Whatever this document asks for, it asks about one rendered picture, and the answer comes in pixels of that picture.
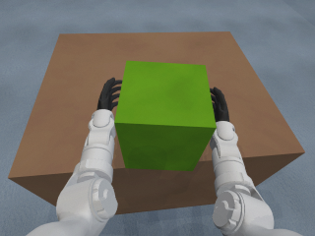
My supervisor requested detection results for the robot left hand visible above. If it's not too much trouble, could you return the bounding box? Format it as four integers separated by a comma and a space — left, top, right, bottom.
96, 77, 123, 111

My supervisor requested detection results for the pedestal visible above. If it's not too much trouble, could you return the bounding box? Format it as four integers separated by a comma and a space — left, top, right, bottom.
8, 31, 305, 215

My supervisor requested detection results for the left robot forearm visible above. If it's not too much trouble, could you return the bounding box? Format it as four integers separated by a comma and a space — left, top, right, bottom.
56, 109, 116, 218

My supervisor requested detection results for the right robot forearm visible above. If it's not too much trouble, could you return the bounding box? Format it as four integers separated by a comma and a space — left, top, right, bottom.
210, 121, 275, 226

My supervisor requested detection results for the robot right upper arm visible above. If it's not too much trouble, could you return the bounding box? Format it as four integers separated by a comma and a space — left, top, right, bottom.
212, 190, 303, 236

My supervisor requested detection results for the robot left upper arm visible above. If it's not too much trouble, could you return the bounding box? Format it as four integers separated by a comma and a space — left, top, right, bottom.
26, 177, 118, 236

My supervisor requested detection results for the robot right hand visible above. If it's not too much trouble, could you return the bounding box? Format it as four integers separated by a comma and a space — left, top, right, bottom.
210, 87, 230, 122

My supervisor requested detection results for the carton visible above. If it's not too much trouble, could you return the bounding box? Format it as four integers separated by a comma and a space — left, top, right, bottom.
114, 60, 217, 171

